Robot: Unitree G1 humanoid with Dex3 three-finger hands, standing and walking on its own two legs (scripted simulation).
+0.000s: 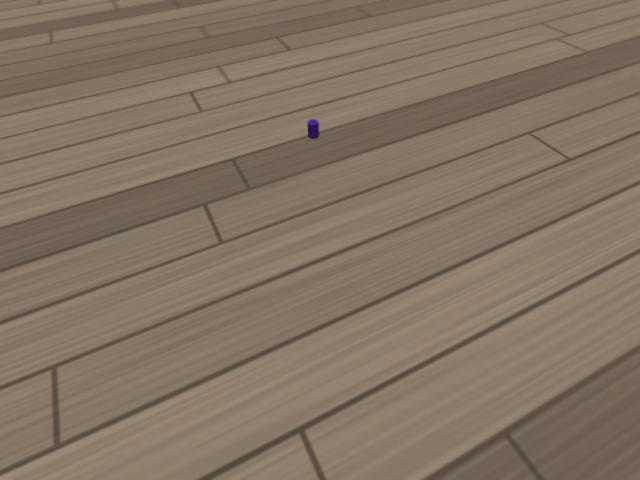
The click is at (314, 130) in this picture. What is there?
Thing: squat round
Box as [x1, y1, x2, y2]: [308, 119, 318, 138]
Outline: 313,119 308,121 308,136 311,138 315,138 318,136 317,121
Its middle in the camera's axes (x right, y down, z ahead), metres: -0.04 -0.64 +2.20
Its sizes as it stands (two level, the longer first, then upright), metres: 0.059 0.059 0.087
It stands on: the floor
